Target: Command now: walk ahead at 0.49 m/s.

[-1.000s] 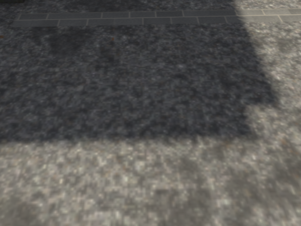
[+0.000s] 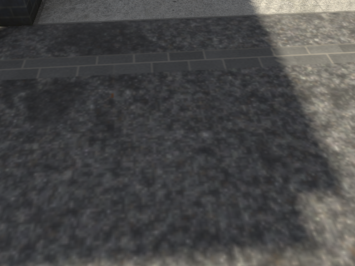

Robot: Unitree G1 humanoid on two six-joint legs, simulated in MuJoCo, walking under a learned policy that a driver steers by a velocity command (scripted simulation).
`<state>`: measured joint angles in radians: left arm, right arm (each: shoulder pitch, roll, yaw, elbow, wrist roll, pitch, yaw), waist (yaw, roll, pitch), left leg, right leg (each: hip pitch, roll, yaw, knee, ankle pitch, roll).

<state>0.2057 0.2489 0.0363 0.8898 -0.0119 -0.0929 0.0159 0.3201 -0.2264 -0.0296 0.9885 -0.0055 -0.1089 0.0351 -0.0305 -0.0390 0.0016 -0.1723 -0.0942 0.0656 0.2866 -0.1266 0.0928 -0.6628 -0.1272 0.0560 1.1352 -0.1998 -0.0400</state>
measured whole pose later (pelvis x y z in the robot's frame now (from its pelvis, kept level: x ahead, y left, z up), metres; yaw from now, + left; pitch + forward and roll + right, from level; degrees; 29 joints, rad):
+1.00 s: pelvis +0.32 -0.03 +0.00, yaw +20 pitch +3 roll -2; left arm 0.06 0.30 0.08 0.83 0.01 0.00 0.04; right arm 0.17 -0.28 -0.09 0.72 0.01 0.00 -0.01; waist -0.01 -0.03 0.05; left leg -0.36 -0.04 -0.03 0.47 -0.16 0.07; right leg -0.56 -0.02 0.02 1.12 -0.44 0.04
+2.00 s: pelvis +0.44 +0.01 +0.00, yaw +33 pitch +2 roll +1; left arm 0.11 0.29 0.05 0.75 -0.02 -0.08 -0.05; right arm 0.44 -0.25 -0.05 0.81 0.01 -0.07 0.00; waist -0.07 -0.05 0.01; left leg 0.05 -0.02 -0.01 0.20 -0.29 0.02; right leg -0.66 -0.09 0.00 0.69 -0.01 0.00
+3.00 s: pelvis +0.89 +0.32 +0.00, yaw +23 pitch +0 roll +2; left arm 0.18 0.30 0.07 0.76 -0.02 -0.02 -0.01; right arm 0.30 -0.26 -0.06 0.83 -0.02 -0.10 0.00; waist -0.04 -0.05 0.04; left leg -0.07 -0.02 0.19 0.27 -0.21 0.04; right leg -0.68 -0.11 0.06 0.91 -0.09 0.01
